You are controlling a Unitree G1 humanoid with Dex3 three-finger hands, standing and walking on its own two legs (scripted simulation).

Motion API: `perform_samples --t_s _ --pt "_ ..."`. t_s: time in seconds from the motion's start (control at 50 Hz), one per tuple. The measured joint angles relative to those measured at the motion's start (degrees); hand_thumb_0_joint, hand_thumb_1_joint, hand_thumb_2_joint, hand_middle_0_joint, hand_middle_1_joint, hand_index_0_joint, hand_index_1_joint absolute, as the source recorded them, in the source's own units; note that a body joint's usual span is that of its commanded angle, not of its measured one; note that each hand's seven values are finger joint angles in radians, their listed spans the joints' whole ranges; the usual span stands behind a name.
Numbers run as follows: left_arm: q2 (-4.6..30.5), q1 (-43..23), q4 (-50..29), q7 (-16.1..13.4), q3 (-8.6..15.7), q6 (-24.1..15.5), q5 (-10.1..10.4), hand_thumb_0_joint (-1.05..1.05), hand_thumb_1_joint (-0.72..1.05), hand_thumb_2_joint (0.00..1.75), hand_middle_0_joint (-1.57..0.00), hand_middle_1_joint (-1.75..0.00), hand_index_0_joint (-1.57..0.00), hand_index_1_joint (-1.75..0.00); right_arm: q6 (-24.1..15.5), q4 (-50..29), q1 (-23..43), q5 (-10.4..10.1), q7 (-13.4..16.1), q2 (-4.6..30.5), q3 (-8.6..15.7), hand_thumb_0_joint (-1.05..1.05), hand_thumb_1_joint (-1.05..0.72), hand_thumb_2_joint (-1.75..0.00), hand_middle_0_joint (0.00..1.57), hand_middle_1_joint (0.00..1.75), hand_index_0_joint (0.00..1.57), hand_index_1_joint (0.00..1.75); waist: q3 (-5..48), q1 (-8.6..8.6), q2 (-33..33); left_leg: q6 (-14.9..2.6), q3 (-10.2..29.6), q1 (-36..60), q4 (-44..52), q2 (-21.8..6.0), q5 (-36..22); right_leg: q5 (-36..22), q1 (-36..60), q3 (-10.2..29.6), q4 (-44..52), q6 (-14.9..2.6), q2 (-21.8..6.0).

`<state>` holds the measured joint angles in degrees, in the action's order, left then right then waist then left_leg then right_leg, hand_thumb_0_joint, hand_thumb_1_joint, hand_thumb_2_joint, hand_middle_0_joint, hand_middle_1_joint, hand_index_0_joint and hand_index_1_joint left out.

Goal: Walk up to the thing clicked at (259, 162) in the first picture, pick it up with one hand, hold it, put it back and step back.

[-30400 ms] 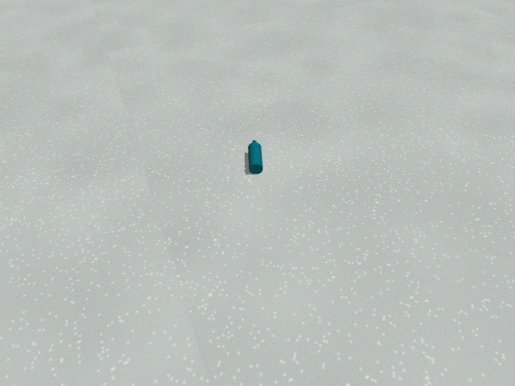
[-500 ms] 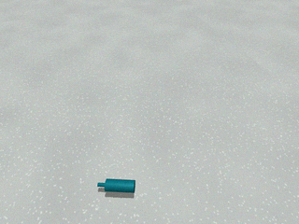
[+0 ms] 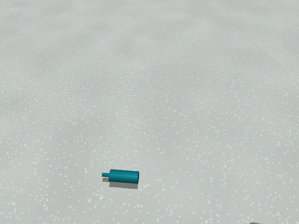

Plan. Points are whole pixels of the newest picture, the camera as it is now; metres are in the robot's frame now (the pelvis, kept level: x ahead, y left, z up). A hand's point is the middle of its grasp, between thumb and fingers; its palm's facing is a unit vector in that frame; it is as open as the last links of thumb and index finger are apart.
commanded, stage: walk up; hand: left
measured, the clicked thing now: (120, 176) +0.49 +0.23 -0.74
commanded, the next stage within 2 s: none
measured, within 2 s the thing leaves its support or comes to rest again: neither
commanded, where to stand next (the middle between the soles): +0.08 +0.00 m, yaw -4 degrees
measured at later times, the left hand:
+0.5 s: hand out of the picture -0.02 +0.24 -0.16, palm faces +0.05 -0.92 -0.38, open 7.4 cm
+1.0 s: hand out of the picture +0.06 +0.23 -0.14, palm faces +0.04 -0.91 -0.42, open 7.4 cm
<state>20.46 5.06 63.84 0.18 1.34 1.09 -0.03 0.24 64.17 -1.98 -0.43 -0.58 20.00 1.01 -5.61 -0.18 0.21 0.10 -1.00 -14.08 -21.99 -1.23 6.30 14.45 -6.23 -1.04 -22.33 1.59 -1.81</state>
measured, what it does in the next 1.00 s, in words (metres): steps on the spot: left foot, then left foot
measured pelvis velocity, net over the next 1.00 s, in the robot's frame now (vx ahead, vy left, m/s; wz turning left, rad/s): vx -0.03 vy -0.04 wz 0.08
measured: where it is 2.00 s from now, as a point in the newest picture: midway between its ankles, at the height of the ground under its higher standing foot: outside the picture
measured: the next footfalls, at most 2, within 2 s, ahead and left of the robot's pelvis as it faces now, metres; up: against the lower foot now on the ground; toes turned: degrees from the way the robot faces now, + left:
left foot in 0.46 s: -0.03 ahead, +0.10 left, +0.00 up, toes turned +3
left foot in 1.00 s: +0.00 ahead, +0.11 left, +0.00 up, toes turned +3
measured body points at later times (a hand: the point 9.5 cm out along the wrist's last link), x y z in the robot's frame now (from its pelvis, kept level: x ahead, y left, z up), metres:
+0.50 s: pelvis -0.05 -0.03 -0.01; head -0.02 -0.04 +0.44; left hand -0.02 +0.28 -0.13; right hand +0.03 -0.33 -0.15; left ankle -0.07 +0.10 -0.75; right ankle -0.05 -0.14 -0.74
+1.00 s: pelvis -0.03 -0.04 -0.01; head +0.00 -0.06 +0.43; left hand +0.05 +0.28 -0.12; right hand +0.06 -0.35 -0.15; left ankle -0.04 +0.11 -0.74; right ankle +0.02 -0.16 -0.74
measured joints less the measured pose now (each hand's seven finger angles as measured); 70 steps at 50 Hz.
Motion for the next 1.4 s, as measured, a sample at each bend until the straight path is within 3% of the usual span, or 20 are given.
perform_samples --t_s 0.08,0.14,0.2,0.26,0.32,0.44,0.46,0.5,0.52,0.56,0.6,0.68,0.72,0.76,0.82,0.88,0.96,1.0,1.04,1.4 --pt "1.5 -0.9 -3.9 -0.3 0.8 1.1 0.0 0.0 0.91 0.89 -0.21 -0.3 -0.2 -0.3 1.3 -3.3 1.2 0.0 0.2 0.7 1.2 0.01 -0.91 -0.9 0.21 0.3 0.21 0.3 -2.3 0.2 -0.7 0.06 0.1 -3.5 -3.5 0.0 0.2 2.7 -6.2 0.0 -9.7 -1.75 0.0" --pt "2.1 -0.5 -6.2 -0.1 1.6 1.9 -0.2 0.0 0.91 0.89 -0.2 -0.3 -0.2 -0.3 2.5 -5.9 1.6 0.9 0.5 1.5 2.0 0.01 -0.91 -0.9 0.21 0.3 0.21 0.3 -2.7 0.26 -0.1 0.4 0.8 -6.6 -7.0 -0.7 0.8 9.9 -9.5 0.1 -18.3 -3.4 1.4" --pt "1.9 1.6 -7.5 0.1 2.3 1.3 -1.0 0.0 0.91 0.89 -0.2 -0.3 -0.2 -0.3 3.3 -7.6 2.0 1.2 0.7 2.8 2.5 0.01 -0.91 -0.9 0.21 0.3 0.21 0.3 -2.6 1.01 1.2 0.45 1.9 -10.3 -12.7 -1.1 4.0 7.2 -8.6 -0.1 -14.9 -3.62 1.9" --pt "0.6 3.5 -8.0 0.3 2.2 1.4 -2.4 0.0 0.91 0.89 -0.2 -0.3 -0.2 -0.3 3.6 -8.8 1.3 1.1 1.3 3.4 2.9 0.01 -0.91 -0.9 0.2 0.3 0.2 0.3 -3.4 1.68 1.7 -0.27 6.6 -13.9 -27.1 3.6 18.7 6.6 -9.4 0.1 -16.1 -3.5 1.5" --pt "-0.6 4.7 -8.0 0.0 1.8 1.1 -2.8 0.0 0.91 0.89 -0.21 -0.3 -0.2 -0.3 2.7 -9.3 -1.1 0.5 1.0 3.5 2.7 0.01 -0.91 -0.9 0.2 0.3 0.2 0.3 -3.4 1.91 2.1 0.11 7.8 -13.6 -35.9 5.9 19.0 4.3 -8.5 -0.3 -12.7 -3.44 1.2" --pt "-0.9 7.5 -10.9 0.6 1.7 -1.3 -3.1 0.0 0.9 0.89 -0.21 -0.3 -0.2 -0.3 2.3 -7.3 -8.0 2.4 -0.7 2.3 1.6 0.01 -0.91 -0.9 0.2 0.3 0.2 0.3 -0.6 1.72 1.4 -0.07 3.8 -1.2 -17.4 2.5 21.7 4.0 -6.5 -3.5 -10.2 -3.43 0.0" --pt "-0.6 7.9 -11.5 0.8 1.6 -1.4 -2.9 0.0 0.9 0.89 -0.21 -0.3 -0.21 -0.3 2.0 -7.1 -8.7 2.6 -0.9 2.1 1.6 0.01 -0.91 -0.9 0.2 0.3 0.2 0.3 -0.4 1.59 1.0 -0.54 3.1 1.1 -12.6 2.1 20.1 4.4 -6.5 -3.9 -10.7 -3.17 -0.4" --pt "0.4 8.7 -12.1 0.9 1.6 -1.3 -2.4 0.0 0.9 0.89 -0.21 -0.3 -0.21 -0.3 0.8 -6.9 -9.2 3.0 -0.9 0.9 1.8 0.01 -0.91 -0.9 0.2 0.3 0.2 0.3 -1.0 1.81 -1.3 -0.48 1.7 4.4 -6.4 3.3 9.9 5.7 -6.6 -3.0 -13.2 -2.64 -2.1" --pt "0.7 9.2 -11.8 0.9 1.7 -1.0 -2.1 0.0 0.9 0.89 -0.21 -0.3 -0.2 -0.3 0.2 -7.2 -9.7 3.1 -0.9 0.4 1.9 0.01 -0.91 -0.9 0.2 0.3 0.2 0.3 -0.6 1.81 -2.0 -0.38 1.2 5.0 -5.9 3.6 9.3 8.0 -7.3 -1.9 -15.2 -2.55 -2.0" --pt "0.9 9.8 -10.8 0.9 1.6 -0.4 -2.1 0.0 0.91 0.89 -0.21 -0.3 -0.2 -0.3 -1.0 -8.4 -10.8 2.8 -1.2 0.1 1.9 0.01 -0.91 -0.9 0.2 0.3 0.21 0.3 0.4 0.84 -1.7 -0.92 1.5 5.5 -5.7 3.0 10.1 13.4 -9.5 -0.4 -20.9 -2.62 -0.2" --pt "1.3 10.0 -10.5 1.1 1.7 -0.5 -1.8 0.0 0.91 0.89 -0.21 -0.3 -0.2 -0.3 -1.7 -9.5 -11.8 2.6 -1.0 0.0 1.7 0.01 -0.91 -0.9 0.21 0.3 0.21 0.3 0.8 0.05 -1.5 -0.93 1.7 6.5 -4.8 2.3 10.2 14.8 -11.3 0.8 -24.0 -2.78 0.8" --pt "2.1 9.7 -10.5 1.2 1.7 -1.9 -1.4 0.0 0.91 0.89 -0.21 -0.3 -0.2 -0.3 -1.4 -10.7 -12.2 2.3 -0.7 1.0 1.4 0.01 -0.9 -0.9 0.21 0.3 0.21 0.3 0.9 -0.56 -1.0 0.47 1.5 7.2 -5.7 1.2 11.3 9.5 -11.9 0.9 -17.5 -2.42 0.2" --pt "2.2 9.1 -10.1 0.7 1.8 -2.7 -1.4 0.0 0.91 0.89 -0.21 -0.3 -0.2 -0.3 -0.3 -11.0 -11.6 1.9 -0.6 1.7 1.3 0.01 -0.9 -0.9 0.21 0.3 0.21 0.3 0.6 -0.55 -0.3 1.39 1.5 6.3 -9.3 0.4 13.6 0.1 -10.1 0.6 -11.3 -2.22 0.4" --pt "1.3 8.0 -9.5 -0.1 1.5 -3.2 -1.6 0.0 0.91 0.89 -0.21 -0.3 -0.2 -0.3 1.1 -10.7 -10.7 1.3 -0.2 2.4 1.4 0.01 -0.91 -0.9 0.21 0.3 0.21 0.3 0.2 -0.8 2.0 0.61 3.2 4.4 -14.4 -0.6 17.5 -1.5 -9.7 -0.7 -11.4 -2.61 1.8" --pt "0.1 6.5 -10.0 -0.5 0.6 -3.6 -1.8 0.0 0.91 0.89 -0.21 -0.3 -0.2 -0.3 2.6 -10.3 -9.4 1.0 0.2 3.0 1.7 0.01 -0.91 -0.9 0.2 0.3 0.2 0.3 0.0 -0.01 2.9 -0.65 5.8 0.0 -24.6 1.9 23.2 -0.7 -9.8 -0.5 -10.8 -3.03 1.5" --pt "-0.7 5.1 -10.5 -0.7 0.0 -3.7 -1.8 0.0 0.91 0.89 -0.21 -0.3 -0.2 -0.3 2.5 -9.9 -8.5 0.7 0.2 3.4 1.7 0.01 -0.91 -0.9 0.2 0.3 0.2 0.3 -0.4 0.18 3.8 -0.83 6.6 -2.4 -27.1 1.8 22.9 -1.6 -9.4 -0.8 -8.9 -2.88 1.3" --pt "-0.4 3.5 -10.8 -0.6 -0.2 -3.5 -1.8 0.0 0.9 0.89 -0.21 -0.3 -0.21 -0.3 2.1 -8.6 -8.0 0.9 -0.1 3.1 1.3 0.01 -0.91 -0.9 0.2 0.3 0.2 0.3 -0.6 0.34 3.2 -0.32 5.1 -1.3 -19.4 0.3 20.8 -1.4 -10.1 -0.8 -9.5 -2.37 0.5" --pt "-0.1 2.5 -10.6 -0.5 -0.1 -2.9 -1.3 0.0 0.9 0.89 -0.21 -0.3 -0.21 -0.3 1.7 -7.8 -7.9 1.2 -0.1 2.8 1.2 0.01 -0.91 -0.9 0.2 0.3 0.2 0.3 -0.8 0.11 2.6 -0.35 3.9 0.5 -13.0 0.0 15.5 -0.4 -11.2 -0.9 -11.5 -1.85 0.0" --pt "0.4 1.5 -10.2 -0.6 0.1 -2.0 -0.6 0.0 0.9 0.89 -0.21 -0.3 -0.21 -0.3 1.3 -7.0 -7.5 1.6 0.1 2.2 1.3 0.01 -0.91 -0.9 0.2 0.3 0.2 0.3 -1.4 0.14 1.0 0.96 3.0 1.2 -10.9 0.8 10.6 0.4 -12.1 -0.1 -13.4 -1.14 -1.0" --pt "1.4 0.9 -4.3 0.5 0.1 -0.6 -0.7 0.0 0.91 0.89 -0.21 -0.3 -0.2 -0.3 1.5 -5.8 -2.5 0.6 -0.1 1.6 0.7 0.01 -0.91 -0.9 0.2 0.3 0.2 0.3 -1.8 0.91 -0.2 1.02 1.0 0.1 -12.7 -0.4 11.8 -1.8 -12.8 2.2 -11.9 -0.89 0.7"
